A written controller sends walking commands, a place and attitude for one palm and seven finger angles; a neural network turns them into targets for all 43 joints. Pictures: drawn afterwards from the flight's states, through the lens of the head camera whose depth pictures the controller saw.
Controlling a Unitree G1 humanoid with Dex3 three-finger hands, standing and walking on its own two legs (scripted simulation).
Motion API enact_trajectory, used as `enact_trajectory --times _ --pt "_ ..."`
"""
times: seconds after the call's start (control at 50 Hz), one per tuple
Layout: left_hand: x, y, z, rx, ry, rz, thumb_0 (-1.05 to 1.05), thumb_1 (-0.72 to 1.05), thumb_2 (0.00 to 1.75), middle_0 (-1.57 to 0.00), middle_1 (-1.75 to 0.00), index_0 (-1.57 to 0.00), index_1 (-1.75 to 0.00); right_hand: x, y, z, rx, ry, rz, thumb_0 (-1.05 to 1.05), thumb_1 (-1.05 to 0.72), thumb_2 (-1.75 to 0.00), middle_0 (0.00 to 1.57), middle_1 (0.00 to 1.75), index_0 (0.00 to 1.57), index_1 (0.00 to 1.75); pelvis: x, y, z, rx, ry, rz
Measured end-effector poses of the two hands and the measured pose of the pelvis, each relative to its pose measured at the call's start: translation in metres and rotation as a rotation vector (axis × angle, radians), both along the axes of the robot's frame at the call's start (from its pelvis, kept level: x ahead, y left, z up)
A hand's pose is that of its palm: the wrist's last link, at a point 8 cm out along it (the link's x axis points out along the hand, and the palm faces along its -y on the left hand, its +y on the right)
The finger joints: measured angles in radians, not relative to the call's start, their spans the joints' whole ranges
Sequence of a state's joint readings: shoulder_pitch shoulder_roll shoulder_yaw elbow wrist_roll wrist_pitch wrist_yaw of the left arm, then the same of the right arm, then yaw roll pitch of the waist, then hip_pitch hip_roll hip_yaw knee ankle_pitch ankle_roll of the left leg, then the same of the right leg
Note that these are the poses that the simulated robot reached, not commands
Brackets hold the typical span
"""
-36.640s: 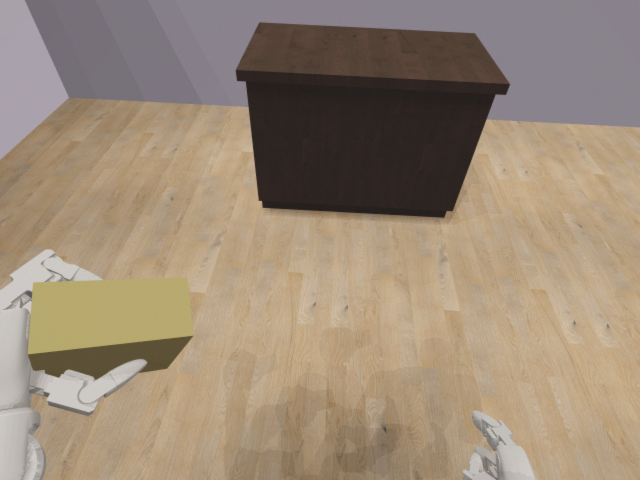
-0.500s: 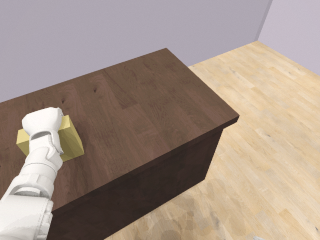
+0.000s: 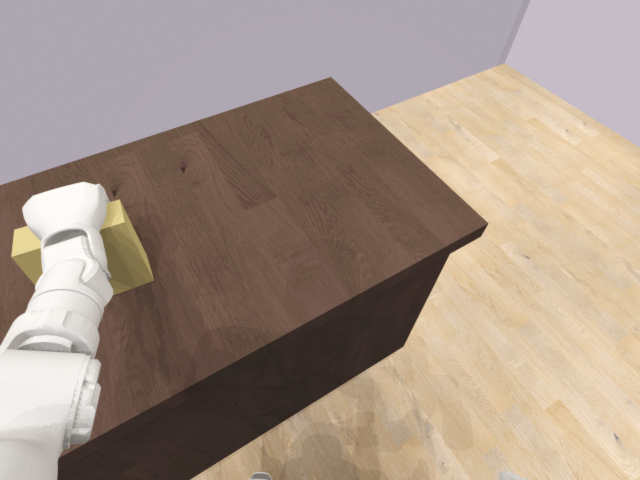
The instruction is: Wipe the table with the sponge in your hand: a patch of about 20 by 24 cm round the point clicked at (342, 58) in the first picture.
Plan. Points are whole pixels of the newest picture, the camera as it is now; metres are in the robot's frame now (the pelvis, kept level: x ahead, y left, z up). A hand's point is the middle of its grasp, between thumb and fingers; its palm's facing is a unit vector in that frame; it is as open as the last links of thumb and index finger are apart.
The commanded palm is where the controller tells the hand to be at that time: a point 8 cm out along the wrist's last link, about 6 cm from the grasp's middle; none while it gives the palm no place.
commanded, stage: wipe forward along the middle lane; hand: left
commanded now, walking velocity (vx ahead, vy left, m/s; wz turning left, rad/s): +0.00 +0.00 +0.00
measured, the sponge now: (95, 266) +0.40 +0.33 +0.00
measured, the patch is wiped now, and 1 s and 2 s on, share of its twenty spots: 1.00 1.00 1.00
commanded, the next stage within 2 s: slide back across to the first lane in 0.06 s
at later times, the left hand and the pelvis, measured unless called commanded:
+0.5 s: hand (62, 230) +0.43 +0.36 +0.04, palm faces -0.11 -0.03 -0.99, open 9.9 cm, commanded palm +0.40 +0.36 +0.09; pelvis +0.02 +0.02 +0.01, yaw -1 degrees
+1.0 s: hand (21, 251) +0.39 +0.40 +0.04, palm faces -0.10 -0.04 -0.99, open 9.9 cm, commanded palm +0.37 +0.39 +0.09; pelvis +0.04 +0.02 +0.01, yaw +0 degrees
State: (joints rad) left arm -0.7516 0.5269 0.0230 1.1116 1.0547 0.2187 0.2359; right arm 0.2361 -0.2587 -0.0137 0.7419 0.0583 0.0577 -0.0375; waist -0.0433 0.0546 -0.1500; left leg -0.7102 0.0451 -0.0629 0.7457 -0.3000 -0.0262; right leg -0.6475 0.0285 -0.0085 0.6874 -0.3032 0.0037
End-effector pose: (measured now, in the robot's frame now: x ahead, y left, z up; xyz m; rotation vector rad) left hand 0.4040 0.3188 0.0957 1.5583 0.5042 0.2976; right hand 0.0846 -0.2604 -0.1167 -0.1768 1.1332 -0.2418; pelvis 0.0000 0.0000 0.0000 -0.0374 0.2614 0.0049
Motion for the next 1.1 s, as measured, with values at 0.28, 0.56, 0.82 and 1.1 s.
enact_trajectory --times 0.28,0.56,0.82,1.1 --pt "0.019 0.016 -0.001 -0.007 -0.009 0.006 0.01 -0.56 1.1 -0.79 -1.33 -0.81 -1.33 -0.023 0.013 -0.002 0.003 0.072 -0.036 0.01 -0.91 -0.9 0.2 0.3 0.2 0.3 0.006 0.014 -0.001 -0.009 0.027 -0.014" --pt "0.007 0.046 0.004 -0.023 -0.014 0.053 0.01 -0.54 1.1 -0.76 -1.35 -0.79 -1.36 -0.008 0.015 0.01 0.003 0.052 -0.045 0.01 -0.91 -0.9 0.2 0.3 0.2 0.3 0.02 0.019 0.007 -0.008 -0.012 -0.016" --pt "-0.009 0.069 0.002 -0.027 -0.013 0.036 0.0 -0.53 1.09 -0.76 -1.36 -0.78 -1.36 0.049 0.016 0.019 -0.013 -0.014 0.018 0.01 -0.91 -0.9 0.2 0.3 0.2 0.3 0.037 0.022 0.009 -0.013 -0.021 0.001" --pt "-0.033 0.082 0.003 -0.019 -0.022 0.069 0.0 -0.52 1.09 -0.75 -1.36 -0.77 -1.37 0.08 0.028 0.022 0.016 -0.063 0.056 0.01 -0.91 -0.9 0.2 0.3 0.2 0.3 0.043 0.025 0.011 -0.015 -0.041 0.009"
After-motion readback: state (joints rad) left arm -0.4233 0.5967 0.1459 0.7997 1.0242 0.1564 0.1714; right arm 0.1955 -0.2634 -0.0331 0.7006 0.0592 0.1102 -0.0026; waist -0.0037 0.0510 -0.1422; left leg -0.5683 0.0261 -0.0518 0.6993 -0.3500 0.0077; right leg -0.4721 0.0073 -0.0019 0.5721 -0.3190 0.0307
